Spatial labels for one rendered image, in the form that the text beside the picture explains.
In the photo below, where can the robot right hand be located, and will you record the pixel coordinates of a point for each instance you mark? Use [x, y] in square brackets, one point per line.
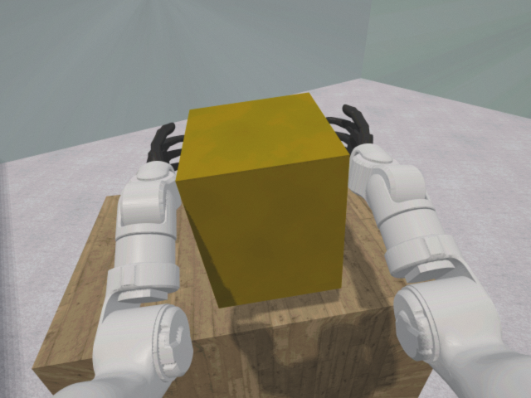
[359, 130]

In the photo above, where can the carton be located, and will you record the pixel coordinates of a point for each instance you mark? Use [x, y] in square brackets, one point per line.
[264, 184]

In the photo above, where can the left robot upper arm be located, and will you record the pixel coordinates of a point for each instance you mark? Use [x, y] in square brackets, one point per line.
[138, 353]

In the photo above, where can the robot left hand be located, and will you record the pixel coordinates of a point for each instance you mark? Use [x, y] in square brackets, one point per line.
[161, 144]

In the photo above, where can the pedestal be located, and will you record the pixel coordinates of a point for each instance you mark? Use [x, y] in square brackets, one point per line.
[338, 343]

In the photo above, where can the left robot forearm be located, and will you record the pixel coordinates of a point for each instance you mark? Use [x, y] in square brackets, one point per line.
[146, 229]

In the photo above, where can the right robot forearm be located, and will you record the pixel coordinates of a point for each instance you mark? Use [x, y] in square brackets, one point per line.
[418, 248]

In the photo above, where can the right robot upper arm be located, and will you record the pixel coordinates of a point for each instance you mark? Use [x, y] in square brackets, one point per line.
[451, 325]

